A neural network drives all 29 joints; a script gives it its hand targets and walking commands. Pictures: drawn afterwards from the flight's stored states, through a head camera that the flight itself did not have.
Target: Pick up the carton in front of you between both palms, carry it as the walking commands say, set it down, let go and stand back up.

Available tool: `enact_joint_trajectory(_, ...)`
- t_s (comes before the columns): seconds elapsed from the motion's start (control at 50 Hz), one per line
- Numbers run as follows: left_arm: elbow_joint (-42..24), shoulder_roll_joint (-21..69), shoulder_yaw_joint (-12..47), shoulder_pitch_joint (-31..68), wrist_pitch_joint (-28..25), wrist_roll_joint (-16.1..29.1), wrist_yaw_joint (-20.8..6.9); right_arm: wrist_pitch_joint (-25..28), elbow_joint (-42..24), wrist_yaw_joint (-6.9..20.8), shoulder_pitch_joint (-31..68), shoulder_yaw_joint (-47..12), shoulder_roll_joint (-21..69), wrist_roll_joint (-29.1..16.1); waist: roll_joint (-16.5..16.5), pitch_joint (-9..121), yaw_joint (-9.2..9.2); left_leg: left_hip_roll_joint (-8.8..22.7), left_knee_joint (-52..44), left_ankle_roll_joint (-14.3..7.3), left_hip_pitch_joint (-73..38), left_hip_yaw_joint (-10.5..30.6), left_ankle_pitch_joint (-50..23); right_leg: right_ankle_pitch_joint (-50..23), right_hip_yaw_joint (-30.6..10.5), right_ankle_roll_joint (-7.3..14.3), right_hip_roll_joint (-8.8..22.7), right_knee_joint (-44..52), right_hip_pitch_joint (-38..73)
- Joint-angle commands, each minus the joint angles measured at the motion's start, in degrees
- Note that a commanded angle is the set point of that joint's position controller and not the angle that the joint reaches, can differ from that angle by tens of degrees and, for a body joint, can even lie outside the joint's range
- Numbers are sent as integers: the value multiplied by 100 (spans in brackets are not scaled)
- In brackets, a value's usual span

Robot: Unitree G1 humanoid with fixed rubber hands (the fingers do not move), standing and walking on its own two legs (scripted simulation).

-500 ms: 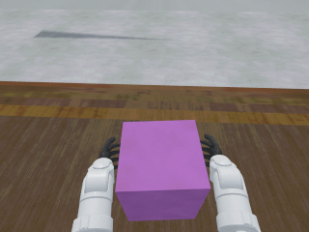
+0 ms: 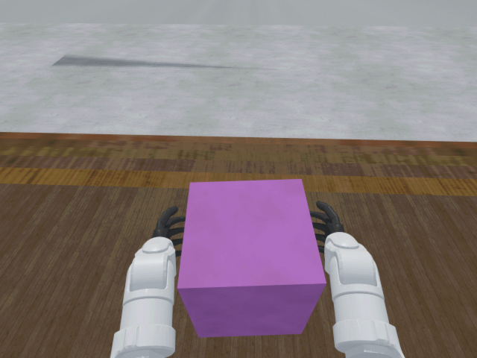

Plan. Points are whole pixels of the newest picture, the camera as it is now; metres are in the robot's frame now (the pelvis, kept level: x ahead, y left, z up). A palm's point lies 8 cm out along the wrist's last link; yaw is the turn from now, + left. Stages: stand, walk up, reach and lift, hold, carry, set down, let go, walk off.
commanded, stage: hold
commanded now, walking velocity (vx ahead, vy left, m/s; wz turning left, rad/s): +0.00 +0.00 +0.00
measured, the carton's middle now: (248, 261) +0.30 +0.00 -0.03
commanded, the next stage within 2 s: carry in 0.72 s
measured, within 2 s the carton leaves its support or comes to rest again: neither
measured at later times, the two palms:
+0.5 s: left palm (163, 244) +0.29 +0.15 +0.05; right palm (333, 239) +0.29 -0.15 +0.05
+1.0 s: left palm (177, 218) +0.34 +0.13 +0.07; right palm (341, 219) +0.33 -0.17 +0.06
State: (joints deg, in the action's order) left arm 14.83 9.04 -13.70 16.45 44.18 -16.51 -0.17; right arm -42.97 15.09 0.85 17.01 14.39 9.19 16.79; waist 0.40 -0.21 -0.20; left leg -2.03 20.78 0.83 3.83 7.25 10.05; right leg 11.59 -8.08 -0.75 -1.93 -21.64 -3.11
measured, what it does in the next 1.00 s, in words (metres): shifts its weight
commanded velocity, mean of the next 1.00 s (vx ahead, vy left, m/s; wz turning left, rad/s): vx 0.16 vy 0.00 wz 0.00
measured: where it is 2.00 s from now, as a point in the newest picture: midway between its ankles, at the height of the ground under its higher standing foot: (253, 295)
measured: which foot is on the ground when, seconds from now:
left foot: down 0.00-0.98, up 1.00-1.00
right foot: down 0.00-1.00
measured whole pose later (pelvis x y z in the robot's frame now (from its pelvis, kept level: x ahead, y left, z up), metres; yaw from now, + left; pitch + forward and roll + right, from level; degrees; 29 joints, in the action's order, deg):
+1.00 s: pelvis +0.06 -0.02 -0.01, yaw -1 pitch +3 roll +0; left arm -2.9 7.3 -7.5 10.6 55.2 -8.4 3.3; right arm -55.0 -4.2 -3.4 10.3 7.2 7.2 9.4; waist -1.7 10.0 0.1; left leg 2.8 34.5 1.1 16.3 1.2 21.4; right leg 18.9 0.9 -0.6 0.6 -31.4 -14.5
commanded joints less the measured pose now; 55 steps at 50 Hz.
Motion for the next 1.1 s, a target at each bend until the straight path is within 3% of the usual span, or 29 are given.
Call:
enact_joint_trajectory(0.0, -209, 5324, 3162, 3179, -259, 1595, -1412, 147, 32, 1415, 2897, -3103, 5321, -1511, -27, 1181, -9, -330, -297, 17, -412, -396, -318, -350, 433, -8, -333, 415, -152)
enact_joint_trajectory(0.42, -416, 5273, 3204, 2777, -221, 1613, -1367, 111, -204, 1378, 2527, -3172, 5251, -1551, -26, 1284, 10, -348, -322, 39, -569, -358, -972, -1008, 403, -51, -358, 428, 88)
enact_joint_trajectory(0.68, -507, 5209, 3230, 2702, -217, 1636, -1379, 90, -293, 1349, 2424, -3205, 5265, -1575, 0, 1242, 13, -365, -327, 24, -523, -355, -952, -1030, 376, -60, -345, 440, 114)
enact_joint_trajectory(0.7, -479, 5249, 3300, 2804, -211, 1671, -1379, 82, -304, 1342, 2485, -3255, 5231, -1653, -178, 1178, 11, 663, 150, -49, 163, -296, -12, -133, 220, 56, 645, -9, -640)
enact_joint_trajectory(0.74, -716, 5259, 3446, 2860, -198, 1804, -1356, 67, -515, 1297, 2534, -3420, 5307, -1729, -114, 1149, 25, 573, -140, -147, 741, -19, 2449, 2292, 7, 130, 506, 166, -1077)
enact_joint_trajectory(0.76, -865, 5276, 3572, 2931, -173, 1891, -1335, 39, -672, 1267, 2604, -3541, 5323, -1792, -81, 1042, 21, 572, -136, -189, 935, 15, 3004, 2868, 22, 149, 476, 121, -1315)
enact_joint_trajectory(0.8, -1203, 5265, 3869, 2971, -64, 2094, -1278, -69, -1032, 1192, 2628, -3823, 5289, -1970, -107, 1168, 27, 731, -17, -242, 866, 11, 2572, 2284, 277, 154, 461, -204, -1504)
enact_joint_trajectory(0.84, -1594, 5190, 4204, 2880, 155, 2326, -1206, -294, -1421, 1100, 2482, -4161, 5214, -2186, -383, 1632, -7, 918, -47, -361, 645, 153, 2261, 1585, 626, 133, 370, -733, -1525)
enact_joint_trajectory(0.9, -2114, 4960, 4554, 2874, 647, 2630, -1111, -782, -1936, 948, 2384, -4467, 4906, -2426, -901, 1568, -32, 1338, -467, -635, 764, 642, 3049, 1524, 1133, 48, 175, -929, -1795)
enact_joint_trajectory(0.92, -2248, 4906, 4639, 2888, 830, 2741, -1086, -962, -2094, 911, 2428, -4564, 4814, -2510, -847, 1436, -10, 1321, -317, -625, 1038, 508, 2979, 1468, 1132, 63, 250, -658, -1588)
enact_joint_trajectory(0.94, -2317, 4834, 4681, 2864, 1009, 2834, -1059, -1154, -2199, 882, 2451, -4637, 4740, -2603, -497, 1340, 24, 1080, 78, -488, 1447, 47, 2533, 1452, 898, 118, 429, -249, -1149)
enact_joint_trajectory(0.96, -2405, 4747, 4701, 2753, 1176, 2903, -1028, -1335, -2345, 854, 2421, -4728, 4686, -2710, 268, 1310, 62, 703, 982, -271, 2043, -620, 1951, 1695, 123, 293, 947, 230, -601)
enact_joint_trajectory(0.98, -2436, 4637, 4656, 2515, 1323, 2930, -989, -1514, -2542, 838, 2435, -4834, 4700, -2856, 1395, 1331, 137, 344, 2158, -37, 2970, -1270, 1581, 1414, -1020, 651, 1644, 621, 177)
enact_joint_trajectory(1.0, -2548, 4599, 4643, 2295, 1456, 2937, -934, -1662, -2741, 848, 2504, -4937, 4707, -3049, 1676, 1063, 187, 286, 2043, 25, 3765, -1415, 2010, 465, -1621, 1002, 2016, 699, 633)
enact_joint_trajectory(1.02, -2805, 4605, 4677, 2266, 1587, 2956, -876, -1782, -2878, 872, 2573, -5043, 4803, -3217, 1375, 1019, 233, 329, 1896, -31, 3884, -1340, 2251, -399, -1630, 1191, 2068, 592, 818)
enact_joint_trajectory(1.04, -3033, 4672, 4717, 2287, 1713, 3027, -830, -1882, -2983, 892, 2492, -5075, 4866, -3345, 1042, 1243, 225, 315, 1607, -65, 3605, -1396, 2088, -950, -1304, 1183, 2030, 421, 898)
enact_joint_trajectory(1.08, -3509, 4800, 4860, 2230, 1927, 3185, -798, -2055, -3165, 879, 2060, -5080, 4959, -3461, 755, 1772, 109, 113, 596, -76, 2305, -1736, 997, -946, -239, 831, 1608, -16, 569)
